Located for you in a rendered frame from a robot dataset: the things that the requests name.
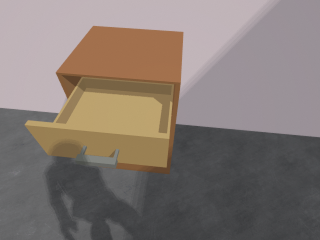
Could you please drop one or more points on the cabinet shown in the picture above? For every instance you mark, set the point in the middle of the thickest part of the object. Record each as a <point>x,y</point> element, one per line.
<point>130,54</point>

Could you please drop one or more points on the drawer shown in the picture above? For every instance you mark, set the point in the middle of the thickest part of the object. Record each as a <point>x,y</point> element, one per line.
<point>109,114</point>

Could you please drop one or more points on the handle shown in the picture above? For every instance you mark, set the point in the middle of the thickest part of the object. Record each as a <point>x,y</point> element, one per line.
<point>99,161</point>

